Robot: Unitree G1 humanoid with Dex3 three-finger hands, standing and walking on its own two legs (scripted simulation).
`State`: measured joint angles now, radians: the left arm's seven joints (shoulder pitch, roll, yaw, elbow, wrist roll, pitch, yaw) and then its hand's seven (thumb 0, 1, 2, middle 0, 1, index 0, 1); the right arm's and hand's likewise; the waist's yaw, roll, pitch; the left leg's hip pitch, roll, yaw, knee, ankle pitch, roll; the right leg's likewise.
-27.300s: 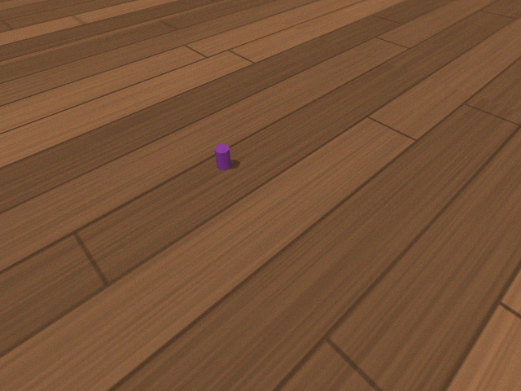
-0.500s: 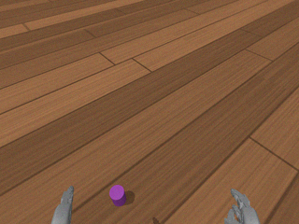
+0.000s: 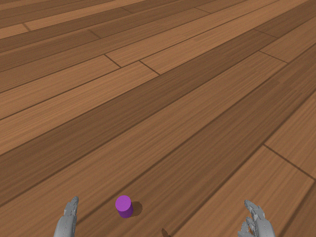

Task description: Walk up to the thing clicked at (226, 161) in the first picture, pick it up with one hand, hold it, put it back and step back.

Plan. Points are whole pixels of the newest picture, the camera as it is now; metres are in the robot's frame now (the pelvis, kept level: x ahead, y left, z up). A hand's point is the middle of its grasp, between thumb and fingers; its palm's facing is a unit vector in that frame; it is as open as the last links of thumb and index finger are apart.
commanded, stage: stand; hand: left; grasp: from the side
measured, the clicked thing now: (124, 206) +0.42 +0.21 -0.66
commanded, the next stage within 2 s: none
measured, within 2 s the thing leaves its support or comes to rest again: neither
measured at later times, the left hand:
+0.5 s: hand out of the picture +0.13 +0.23 -0.10, palm faces -0.01 -0.94 -0.34, open 7.8 cm
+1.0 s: hand out of the picture +0.03 +0.27 -0.11, palm faces +0.01 -0.94 -0.35, open 7.4 cm
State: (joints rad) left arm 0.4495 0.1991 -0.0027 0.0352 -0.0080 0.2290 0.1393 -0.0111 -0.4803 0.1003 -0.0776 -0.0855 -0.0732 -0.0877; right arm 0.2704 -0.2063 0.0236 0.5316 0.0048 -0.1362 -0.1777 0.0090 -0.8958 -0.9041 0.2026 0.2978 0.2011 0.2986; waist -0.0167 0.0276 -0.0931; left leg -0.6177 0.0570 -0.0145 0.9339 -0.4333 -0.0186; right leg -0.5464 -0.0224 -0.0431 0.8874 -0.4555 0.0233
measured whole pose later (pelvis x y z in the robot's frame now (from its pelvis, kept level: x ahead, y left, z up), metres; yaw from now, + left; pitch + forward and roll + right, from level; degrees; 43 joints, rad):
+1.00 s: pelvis -0.01 +0.02 +0.05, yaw +1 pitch -4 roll +0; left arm 0.19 0.33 0.00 1.09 0.03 -0.01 0.02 0.01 0.91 0.90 -0.20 -0.30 -0.20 -0.30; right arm 0.15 -0.30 -0.02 1.10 -0.03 0.00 0.00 0.00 -0.90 -0.90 0.20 0.30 0.20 0.30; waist 0.01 0.00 0.05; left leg -0.17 -0.01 0.01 0.43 -0.18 0.02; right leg -0.11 -0.08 -0.04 0.41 -0.22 0.06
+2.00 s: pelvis +0.00 +0.00 +0.06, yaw +1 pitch -3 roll +0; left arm 0.13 0.33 0.01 1.15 0.01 -0.02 0.01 0.00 0.91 0.90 -0.20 -0.30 -0.20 -0.30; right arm 0.11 -0.34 -0.01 1.16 -0.02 0.00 0.00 0.00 -0.90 -0.90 0.20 0.30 0.20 0.30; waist 0.00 0.01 0.05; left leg -0.13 0.02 0.01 0.33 -0.15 -0.02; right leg -0.09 -0.05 -0.04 0.34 -0.20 0.03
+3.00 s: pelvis -0.07 +0.06 +0.04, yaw -1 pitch -1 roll -1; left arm 0.07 0.39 0.06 0.90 0.00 0.06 0.03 0.00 0.91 0.90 -0.20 -0.30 -0.20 -0.30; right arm 0.13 -0.34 -0.05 0.89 -0.02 0.02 -0.02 0.00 -0.90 -0.90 0.20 0.30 0.20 0.30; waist -0.02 -0.05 0.21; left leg -0.30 -0.03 0.05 0.59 -0.27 0.08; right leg -0.39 0.08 0.14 1.03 -0.50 0.01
